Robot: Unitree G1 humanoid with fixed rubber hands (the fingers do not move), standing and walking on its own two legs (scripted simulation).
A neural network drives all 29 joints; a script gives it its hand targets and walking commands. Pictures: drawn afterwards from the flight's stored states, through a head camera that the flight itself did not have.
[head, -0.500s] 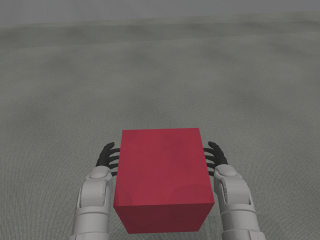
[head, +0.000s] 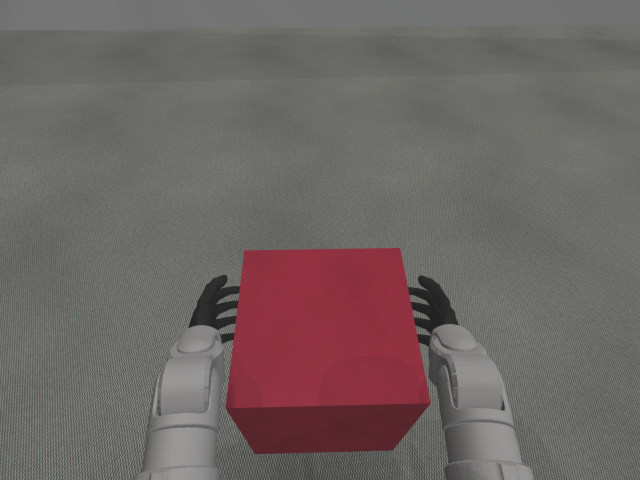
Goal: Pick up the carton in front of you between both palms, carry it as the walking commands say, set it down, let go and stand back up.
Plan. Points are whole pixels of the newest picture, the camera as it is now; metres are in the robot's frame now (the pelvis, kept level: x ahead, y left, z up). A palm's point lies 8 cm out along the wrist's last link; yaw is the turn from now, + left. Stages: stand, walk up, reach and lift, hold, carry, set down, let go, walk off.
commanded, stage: carry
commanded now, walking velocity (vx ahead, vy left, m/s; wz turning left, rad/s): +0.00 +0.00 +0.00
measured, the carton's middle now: (323, 357) +0.30 +0.00 -0.04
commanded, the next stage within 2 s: none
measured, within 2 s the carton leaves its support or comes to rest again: neither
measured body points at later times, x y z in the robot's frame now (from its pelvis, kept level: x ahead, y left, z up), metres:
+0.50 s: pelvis +0.19 -0.01 +0.00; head +0.20 -0.02 +0.45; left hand +0.50 +0.14 +0.03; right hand +0.50 -0.16 +0.03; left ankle +0.09 +0.10 -0.73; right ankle +0.21 -0.10 -0.73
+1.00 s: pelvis +0.21 +0.01 +0.01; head +0.21 +0.02 +0.46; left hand +0.52 +0.17 +0.04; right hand +0.52 -0.13 +0.04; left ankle +0.09 +0.10 -0.73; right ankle +0.22 -0.11 -0.73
